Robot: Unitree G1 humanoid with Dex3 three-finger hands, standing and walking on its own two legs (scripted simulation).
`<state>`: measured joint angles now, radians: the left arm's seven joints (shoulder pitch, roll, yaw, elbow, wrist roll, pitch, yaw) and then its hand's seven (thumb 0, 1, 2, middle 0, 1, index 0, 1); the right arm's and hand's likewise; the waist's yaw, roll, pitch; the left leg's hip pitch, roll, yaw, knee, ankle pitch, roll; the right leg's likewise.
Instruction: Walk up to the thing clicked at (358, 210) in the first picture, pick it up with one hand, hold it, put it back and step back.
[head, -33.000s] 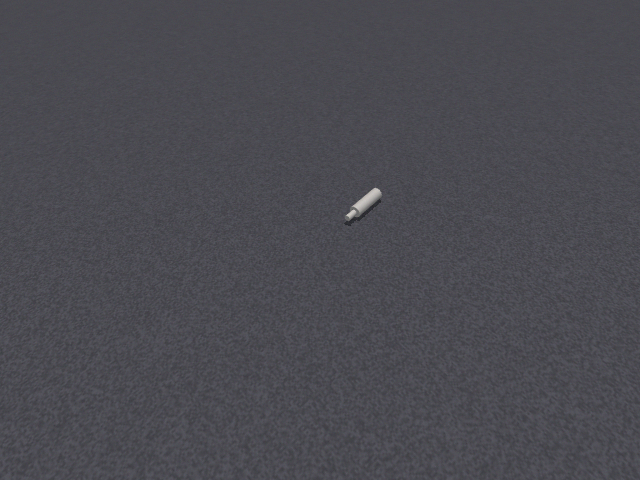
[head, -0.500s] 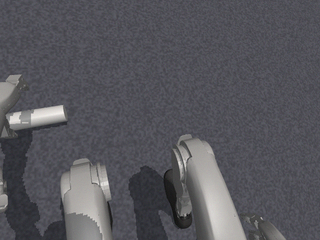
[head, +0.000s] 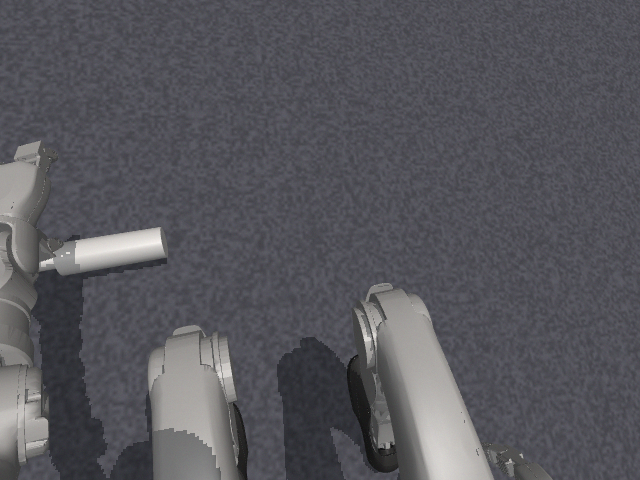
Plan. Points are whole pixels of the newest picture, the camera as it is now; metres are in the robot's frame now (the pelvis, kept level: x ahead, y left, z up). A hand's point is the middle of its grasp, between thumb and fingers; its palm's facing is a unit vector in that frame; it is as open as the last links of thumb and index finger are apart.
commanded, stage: home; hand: left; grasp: from above
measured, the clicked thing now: (97, 253) +0.48 +0.32 -0.34
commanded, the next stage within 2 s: none
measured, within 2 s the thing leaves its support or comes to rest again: neither
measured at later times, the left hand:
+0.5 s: hand out of the picture +0.28 +0.23 +0.08, palm faces -0.12 -0.83 -0.55, open 7.4 cm
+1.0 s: hand out of the picture +0.23 +0.18 +0.28, palm faces +0.18 -0.96 -0.21, open 7.4 cm
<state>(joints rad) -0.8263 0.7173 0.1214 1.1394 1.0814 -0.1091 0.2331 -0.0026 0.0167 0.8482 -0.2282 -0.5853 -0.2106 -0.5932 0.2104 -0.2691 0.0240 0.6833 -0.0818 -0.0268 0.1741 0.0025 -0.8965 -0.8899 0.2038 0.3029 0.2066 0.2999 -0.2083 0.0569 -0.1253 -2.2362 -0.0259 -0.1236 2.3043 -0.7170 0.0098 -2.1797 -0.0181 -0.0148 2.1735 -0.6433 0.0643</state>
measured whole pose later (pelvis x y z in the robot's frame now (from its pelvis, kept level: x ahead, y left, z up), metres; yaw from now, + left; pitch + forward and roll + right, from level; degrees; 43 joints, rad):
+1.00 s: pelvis +0.07 -0.02 +0.33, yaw +7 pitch +13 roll -3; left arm 0.45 0.22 0.05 -0.12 -0.07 0.46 0.06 0.01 0.91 0.90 -0.20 -0.30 -0.20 -0.30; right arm 0.32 -0.22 0.04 0.52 0.03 -0.19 -0.19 0.01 -0.90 -0.89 0.20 0.30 0.21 0.30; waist -0.07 0.05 -0.18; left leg -0.81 0.04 -0.08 1.09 -0.51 -0.03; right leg -0.78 -0.01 -0.05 1.01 -0.45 0.02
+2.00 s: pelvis +0.08 -0.02 +0.34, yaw +7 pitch +10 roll -3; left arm 0.50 0.22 0.03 -0.13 -0.05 0.46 0.02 0.01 0.91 0.90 -0.20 -0.30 -0.20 -0.30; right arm 0.29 -0.22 0.02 0.54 0.00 -0.25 -0.19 0.01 -0.90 -0.89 0.21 0.30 0.21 0.30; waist -0.04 0.04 -0.16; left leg -0.69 0.04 -0.08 1.02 -0.50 -0.03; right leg -0.67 -0.01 -0.05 0.94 -0.45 0.02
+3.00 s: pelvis +0.08 -0.02 +0.34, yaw +7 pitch +10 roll -3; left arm 0.50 0.24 0.03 -0.16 -0.05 0.46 0.02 0.01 0.91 0.90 -0.20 -0.29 -0.20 -0.30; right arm 0.29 -0.21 0.03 0.54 0.00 -0.25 -0.19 0.01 -0.90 -0.89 0.21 0.30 0.21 0.30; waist -0.04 0.04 -0.16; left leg -0.70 0.04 -0.08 1.03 -0.51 -0.03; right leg -0.68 -0.01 -0.04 0.95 -0.45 0.03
